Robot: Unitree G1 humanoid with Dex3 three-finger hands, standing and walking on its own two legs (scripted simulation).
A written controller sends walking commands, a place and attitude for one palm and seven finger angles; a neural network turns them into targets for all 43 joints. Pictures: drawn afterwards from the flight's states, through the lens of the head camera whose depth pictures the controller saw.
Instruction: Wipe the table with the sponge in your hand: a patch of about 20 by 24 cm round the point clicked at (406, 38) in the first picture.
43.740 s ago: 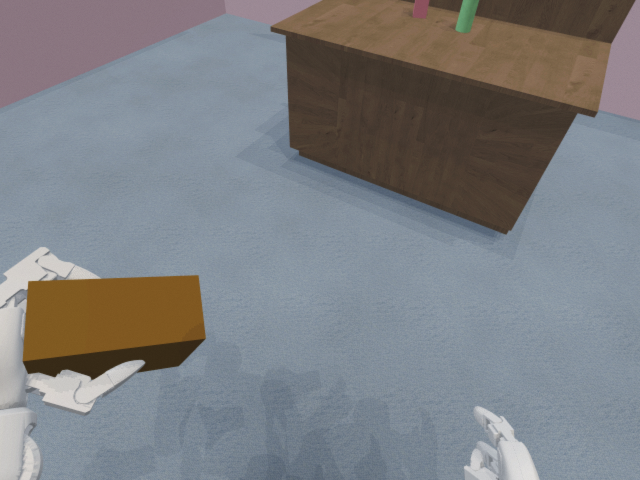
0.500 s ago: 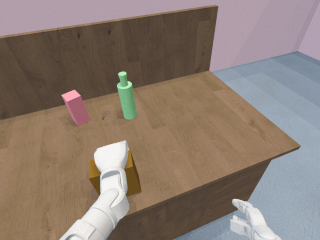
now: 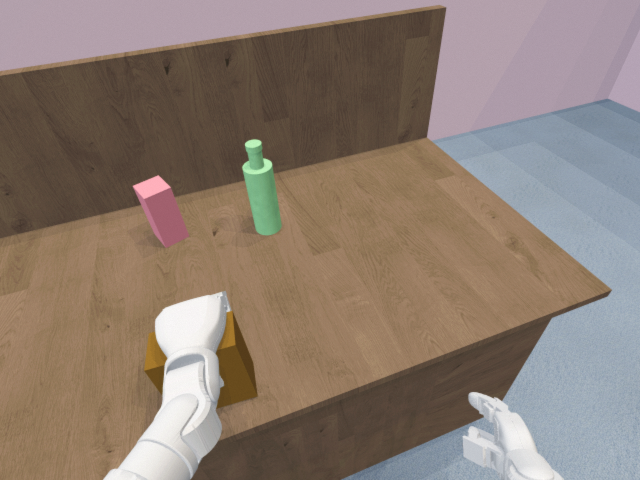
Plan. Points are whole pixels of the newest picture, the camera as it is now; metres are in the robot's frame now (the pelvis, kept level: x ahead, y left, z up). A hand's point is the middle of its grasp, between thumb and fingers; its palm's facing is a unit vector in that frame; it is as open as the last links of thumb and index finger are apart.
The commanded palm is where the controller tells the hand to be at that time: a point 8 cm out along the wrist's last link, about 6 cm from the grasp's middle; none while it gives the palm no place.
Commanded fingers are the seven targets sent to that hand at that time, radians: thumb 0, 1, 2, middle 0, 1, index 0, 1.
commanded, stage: wipe forward along the middle lane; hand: left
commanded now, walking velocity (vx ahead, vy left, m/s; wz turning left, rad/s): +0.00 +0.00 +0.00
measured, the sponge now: (210, 374) +0.28 +0.21 -0.05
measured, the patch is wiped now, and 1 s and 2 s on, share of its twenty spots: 1.00 1.00 1.00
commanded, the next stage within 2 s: slide back across to the first lane in 1.58 s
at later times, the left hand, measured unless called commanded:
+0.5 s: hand (201, 310) +0.35 +0.24 +0.01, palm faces -0.08 -0.05 -1.00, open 9.9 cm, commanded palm +0.32 +0.23 +0.04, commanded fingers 0.00 0.10 1.30 -1.20 -1.60 -1.20 -1.60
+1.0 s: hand (193, 292) +0.38 +0.26 +0.01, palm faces -0.08 -0.03 -1.00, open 9.9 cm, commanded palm +0.36 +0.25 +0.04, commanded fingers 0.00 0.10 1.30 -1.20 -1.60 -1.20 -1.60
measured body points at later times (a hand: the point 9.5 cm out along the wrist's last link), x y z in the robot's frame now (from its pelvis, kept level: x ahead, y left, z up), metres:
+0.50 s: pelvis +0.00 +0.00 -0.01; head +0.01 -0.02 +0.44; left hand +0.35 +0.23 +0.06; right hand +0.17 -0.24 -0.12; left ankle +0.01 +0.12 -0.74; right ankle +0.01 -0.08 -0.74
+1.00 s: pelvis -0.01 +0.01 -0.01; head +0.02 +0.00 +0.44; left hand +0.38 +0.26 +0.06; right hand +0.15 -0.23 -0.13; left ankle +0.01 +0.12 -0.74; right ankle +0.01 -0.08 -0.74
